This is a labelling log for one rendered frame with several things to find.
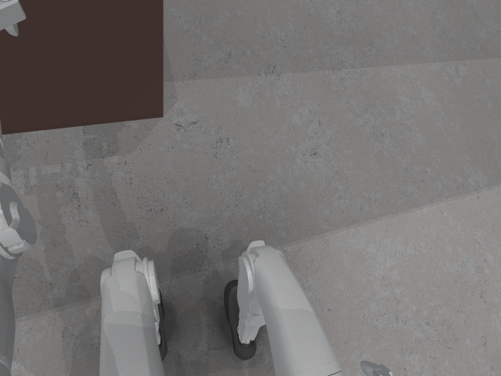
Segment left robot foot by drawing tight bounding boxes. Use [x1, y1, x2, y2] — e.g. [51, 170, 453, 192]
[157, 288, 168, 361]

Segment robot left hand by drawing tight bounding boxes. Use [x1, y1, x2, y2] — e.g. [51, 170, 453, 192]
[0, 0, 26, 36]

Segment cabinet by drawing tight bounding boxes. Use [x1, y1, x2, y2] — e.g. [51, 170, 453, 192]
[0, 0, 164, 135]

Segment right robot thigh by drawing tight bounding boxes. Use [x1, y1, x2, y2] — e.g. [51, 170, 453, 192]
[239, 245, 343, 376]

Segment robot left upper arm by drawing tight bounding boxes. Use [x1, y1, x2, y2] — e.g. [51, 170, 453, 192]
[0, 182, 37, 376]

